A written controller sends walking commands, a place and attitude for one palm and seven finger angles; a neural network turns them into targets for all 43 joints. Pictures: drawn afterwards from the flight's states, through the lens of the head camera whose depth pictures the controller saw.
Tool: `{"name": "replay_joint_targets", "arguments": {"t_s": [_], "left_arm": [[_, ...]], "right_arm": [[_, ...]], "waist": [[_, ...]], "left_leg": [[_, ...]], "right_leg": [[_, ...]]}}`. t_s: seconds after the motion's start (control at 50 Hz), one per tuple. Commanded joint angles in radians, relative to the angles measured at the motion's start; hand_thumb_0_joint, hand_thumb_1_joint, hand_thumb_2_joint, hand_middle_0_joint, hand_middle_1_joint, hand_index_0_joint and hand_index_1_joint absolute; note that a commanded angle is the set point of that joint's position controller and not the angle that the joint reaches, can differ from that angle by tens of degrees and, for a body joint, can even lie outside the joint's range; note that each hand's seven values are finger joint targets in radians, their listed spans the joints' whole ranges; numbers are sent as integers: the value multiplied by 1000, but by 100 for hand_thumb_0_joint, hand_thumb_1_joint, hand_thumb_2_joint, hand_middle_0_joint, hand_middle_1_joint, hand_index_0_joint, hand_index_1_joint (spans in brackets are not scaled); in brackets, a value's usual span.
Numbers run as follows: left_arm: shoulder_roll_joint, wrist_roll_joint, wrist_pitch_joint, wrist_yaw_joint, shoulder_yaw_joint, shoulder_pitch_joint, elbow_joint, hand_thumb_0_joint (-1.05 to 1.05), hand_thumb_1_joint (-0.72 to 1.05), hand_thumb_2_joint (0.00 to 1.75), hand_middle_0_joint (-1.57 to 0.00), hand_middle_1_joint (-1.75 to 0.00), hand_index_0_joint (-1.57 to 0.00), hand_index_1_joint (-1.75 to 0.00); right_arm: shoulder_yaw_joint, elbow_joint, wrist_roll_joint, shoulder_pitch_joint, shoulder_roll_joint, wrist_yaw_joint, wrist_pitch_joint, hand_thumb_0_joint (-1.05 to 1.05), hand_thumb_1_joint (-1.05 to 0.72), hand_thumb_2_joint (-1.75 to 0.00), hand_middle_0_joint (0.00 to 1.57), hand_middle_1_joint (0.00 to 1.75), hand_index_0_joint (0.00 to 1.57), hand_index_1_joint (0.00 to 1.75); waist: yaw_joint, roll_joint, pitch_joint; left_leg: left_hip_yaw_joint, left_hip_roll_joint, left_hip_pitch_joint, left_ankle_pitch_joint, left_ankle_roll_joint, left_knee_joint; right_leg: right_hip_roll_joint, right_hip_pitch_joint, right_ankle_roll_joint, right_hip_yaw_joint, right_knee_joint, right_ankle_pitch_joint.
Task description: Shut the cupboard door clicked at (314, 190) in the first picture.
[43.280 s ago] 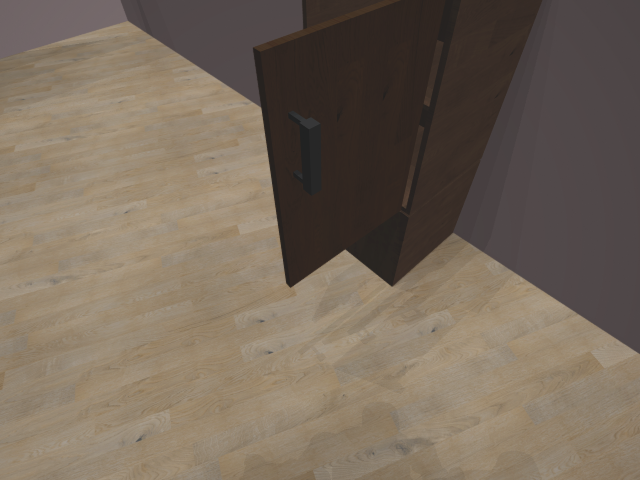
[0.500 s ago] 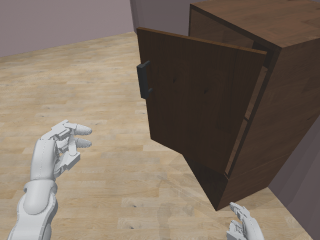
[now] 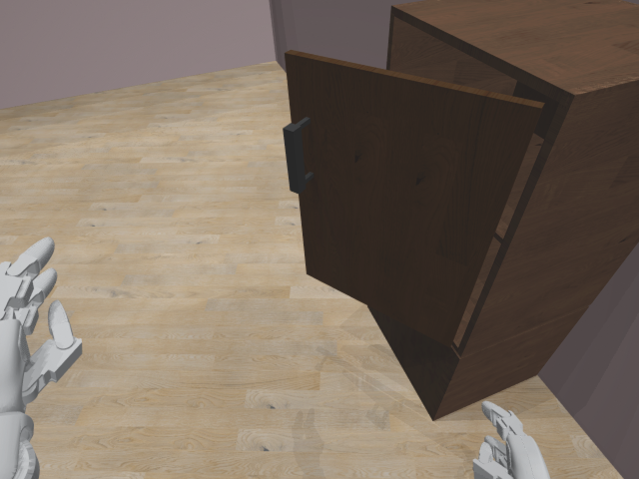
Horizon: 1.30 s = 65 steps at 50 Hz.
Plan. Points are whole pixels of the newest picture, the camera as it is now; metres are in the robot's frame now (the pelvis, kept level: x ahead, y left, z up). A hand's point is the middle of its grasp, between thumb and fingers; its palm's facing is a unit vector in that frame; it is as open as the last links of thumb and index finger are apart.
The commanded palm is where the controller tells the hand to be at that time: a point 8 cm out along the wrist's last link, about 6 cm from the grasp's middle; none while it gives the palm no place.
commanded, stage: draw the hand back to the body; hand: left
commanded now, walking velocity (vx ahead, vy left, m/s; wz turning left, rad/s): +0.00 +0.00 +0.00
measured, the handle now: (301, 155) +0.67 +0.13 +0.07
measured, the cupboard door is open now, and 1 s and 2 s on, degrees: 35 35 35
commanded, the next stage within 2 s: step back with the hand held close in 0.14 s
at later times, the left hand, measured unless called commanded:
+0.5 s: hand (94, 338) +0.20 +0.26 +0.14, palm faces +0.39 -0.79 -0.47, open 7.4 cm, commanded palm +0.14 +0.30 +0.17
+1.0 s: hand (63, 402) +0.14 +0.25 +0.14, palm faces +0.32 -0.81 -0.49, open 7.4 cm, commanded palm +0.07 +0.30 +0.17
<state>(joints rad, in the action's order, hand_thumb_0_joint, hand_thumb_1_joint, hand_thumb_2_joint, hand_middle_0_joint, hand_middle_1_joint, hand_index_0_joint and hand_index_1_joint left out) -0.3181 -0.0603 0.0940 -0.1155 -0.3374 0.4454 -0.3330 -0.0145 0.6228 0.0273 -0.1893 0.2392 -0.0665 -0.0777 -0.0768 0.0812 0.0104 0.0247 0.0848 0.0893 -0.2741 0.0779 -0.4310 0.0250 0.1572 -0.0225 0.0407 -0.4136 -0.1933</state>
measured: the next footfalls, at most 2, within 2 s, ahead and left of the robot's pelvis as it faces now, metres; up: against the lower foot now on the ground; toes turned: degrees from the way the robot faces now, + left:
right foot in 1.70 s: -0.30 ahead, -0.12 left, +0.00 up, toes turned +6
left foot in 1.86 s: -0.22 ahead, +0.13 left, +0.00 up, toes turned +6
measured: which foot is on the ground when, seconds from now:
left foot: down 0.00-1.00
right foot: down 0.00-1.00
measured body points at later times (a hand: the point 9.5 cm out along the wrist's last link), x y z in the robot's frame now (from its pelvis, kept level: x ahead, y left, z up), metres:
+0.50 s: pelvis +0.00 +0.00 -0.01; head +0.01 -0.02 +0.44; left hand +0.17 +0.30 +0.17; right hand +0.17 -0.25 -0.10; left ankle -0.02 +0.07 -0.74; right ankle +0.02 -0.10 -0.74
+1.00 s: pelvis -0.08 +0.00 -0.02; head -0.06 +0.02 +0.43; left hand +0.11 +0.30 +0.17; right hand +0.09 -0.24 -0.09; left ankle -0.02 +0.07 -0.74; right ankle -0.04 -0.11 -0.74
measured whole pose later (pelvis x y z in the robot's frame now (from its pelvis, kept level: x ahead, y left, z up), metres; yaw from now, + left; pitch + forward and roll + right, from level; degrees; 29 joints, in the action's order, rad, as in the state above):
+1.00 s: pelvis -0.08 +0.00 -0.02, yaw -2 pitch +2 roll -1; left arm -0.44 -0.04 0.19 -0.12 -0.42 0.57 -0.52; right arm -0.02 0.53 0.02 -0.18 0.22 -0.06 0.01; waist 0.01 -0.01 0.00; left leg -0.02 0.06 0.43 -0.24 0.08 -0.63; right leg 0.04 0.40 -0.01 0.00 -0.61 -0.25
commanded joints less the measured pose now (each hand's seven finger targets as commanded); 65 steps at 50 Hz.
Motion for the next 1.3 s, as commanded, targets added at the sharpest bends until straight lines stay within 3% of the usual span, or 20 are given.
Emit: {"name": "replay_joint_targets", "arguments": {"t_s": [0.0, 0.04, 0.18, 0.24, 0.26, 0.28, 0.32, 0.42, 0.46, 0.52, 0.6, 0.68, 0.76, 0.84, 0.88, 0.92, 1.0, 1.04, 1.14, 1.28], "left_arm": [[-255, -1, 78, -21, -138, -114, -268, 0, 90, 90, -20, -30, -20, -30], [-242, 2, 79, -22, -128, -115, -290, 0, 90, 90, -20, -30, -20, -30], [-214, -11, 64, -7, -132, -59, -198, 0, 90, 90, -20, -30, -20, -30], [-214, -15, 64, -2, -130, -55, -197, 0, 90, 90, -20, -30, -20, -30], [-326, -13, 108, -9, -242, -147, -252, 0, 90, 90, -20, -30, -20, -30], [-258, -15, 118, -7, -195, -40, -187, 0, 90, 90, -20, -30, -20, -30], [-235, -10, 130, -7, -166, -3, -204, 0, 90, 90, -20, -30, -20, -30], [-281, -14, 157, -30, -207, 79, -292, 0, 90, 90, -20, -30, -20, -30], [-302, -16, 162, -38, -227, 99, -323, 0, 90, 90, -20, -30, -20, -30], [-321, -16, 157, -44, -255, 115, -357, 0, 90, 90, -20, -30, -20, -30], [-330, -8, 148, -34, -262, 71, -374, 0, 90, 90, -20, -30, -20, -30], [-269, 0, 143, -25, -224, 55, -290, 0, 90, 90, -20, -30, -20, -30], [-262, 8, 144, -21, -213, 67, -230, 0, 90, 90, -20, -30, -20, -30], [-290, 7, 165, -32, -206, 31, -342, 0, 90, 90, -20, -30, -20, -30], [-325, 6, 173, -36, -243, 67, -425, 0, 90, 90, -20, -30, -20, -30], [-347, 3, 178, -37, -277, 113, -476, 0, 90, 90, -20, -30, -20, -30], [-381, 21, 191, -51, -348, 125, -416, 0, 90, 90, -20, -30, -20, -30], [-332, 27, 197, -54, -305, 90, -363, 0, 90, 90, -20, -30, -20, -30], [-273, 41, 198, -59, -223, 2, -225, 0, 90, 90, -20, -30, -20, -30], [-304, 52, 214, -69, -206, -32, -351, 0, 90, 90, -20, -30, -20, -30]], "right_arm": [[32, -155, -9, 123, 97, -11, -70, 0, -90, -90, 20, 30, 20, 30], [25, -156, -10, 129, 85, -9, -76, 0, -90, -90, 20, 30, 20, 30], [27, -150, -10, 123, 81, -4, -62, 0, -90, -90, 20, 30, 20, 30], [34, -154, -9, 121, 85, -3, -57, 0, -90, -90, 20, 30, 20, 30], [54, -188, 1, 106, 131, -2, -41, 0, -90, -90, 20, 30, 20, 30], [56, -170, -6, 88, 116, -4, -32, 0, -90, -90, 20, 30, 20, 30], [56, -169, -8, 100, 107, 3, -19, 0, -90, -90, 20, 30, 20, 30], [69, -181, 5, 76, 112, 6, 9, 0, -90, -90, 20, 30, 20, 30], [72, -194, 6, 79, 116, 0, 21, 0, -90, -90, 20, 30, 20, 30], [73, -209, 1, 98, 125, -20, 39, 0, -90, -90, 20, 30, 20, 30], [84, -212, -23, 82, 133, -17, 41, 0, -90, -90, 20, 30, 20, 30], [87, -211, -32, 56, 136, -8, 40, 0, -90, -90, 20, 30, 20, 30], [77, -221, -15, 76, 146, -6, 47, 0, -90, -90, 20, 30, 20, 30], [67, -222, -10, 83, 134, -4, 44, 0, -90, -90, 20, 30, 20, 30], [67, -239, -12, 94, 131, -6, 40, 0, -90, -90, 20, 30, 20, 30], [58, -254, -13, 104, 125, -8, 36, 0, -90, -90, 20, 30, 20, 30], [61, -254, -17, 91, 139, -21, 30, 0, -90, -90, 20, 30, 20, 30], [62, -251, -17, 74, 143, -25, 26, 0, -90, -90, 20, 30, 20, 30], [68, -217, -18, 54, 152, -21, 6, 0, -90, -90, 20, 30, 20, 30], [75, -218, -12, 53, 136, -6, -3, 0, -90, -90, 20, 30, 20, 30]], "waist": [[13, 25, -106], [15, 59, -84], [18, -19, -10], [17, -35, -44], [56, -26, -24], [60, -80, -61], [66, -112, -100], [77, -97, -212], [81, -89, -221], [72, 9, -222], [64, 75, -195], [70, 7, -113], [79, -84, -69], [82, -21, -249], [73, 7, -317], [68, 29, -307], [77, 30, -191], [91, 19, -111], [95, -27, 13], [94, -120, -96]], "left_leg": [[46, -92, 121, 127, -80, 112], [49, -95, 124, 151, -91, 114], [20, -93, 140, 184, -80, 102], [10, -92, 124, 196, -71, 93], [55, -119, 227, 74, -37, 48], [64, -109, 205, 66, -36, -7], [61, -100, 186, 93, -42, -83], [66, -106, 256, 91, -62, -173], [71, -121, 238, 168, -61, -138], [128, -185, 219, 503, -66, -47], [179, -279, 159, 868, -82, -2], [194, -323, 350, 504, -8, 69], [156, -252, 477, 194, -5, 18], [119, -211, 332, 350, -35, -68], [127, -217, 338, 294, -24, -59], [142, -214, 417, 159, -11, -30], [172, -210, 673, -295, 18, 31], [171, -198, 710, -386, 17, 20], [185, -206, 692, -410, 12, 9], [118, -163, 576, -375, 5, -79]], "right_leg": [[-32, -134, -7, -29, 46, 22], [-30, -129, -9, -26, 43, 41], [-29, -96, -7, -32, 63, 60], [-34, -105, -3, -37, 62, 71], [-97, -66, -16, -152, 77, 83], [-149, -38, -38, -186, 87, 76], [-206, -13, -66, -226, 82, 127], [-281, -71, -112, -244, -32, 321], [-261, -37, -93, -215, -80, 336], [-143, -13, -22, -105, -208, 365], [-49, 79, 19, -51, -300, 17], [-34, 6, 26, -68, -329, -102], [-77, -41, 11, -122, -201, 156], [-135, -31, -12, -170, -198, 313], [-103, -72, -1, -147, -221, 234], [-90, -103, 4, -139, -224, 173], [-81, -163, 0, -186, -213, 16], [-88, -97, -8, -215, -184, -71], [-84, 79, -10, -217, -127, -212], [-131, 146, -23, -246, -61, -289]]}}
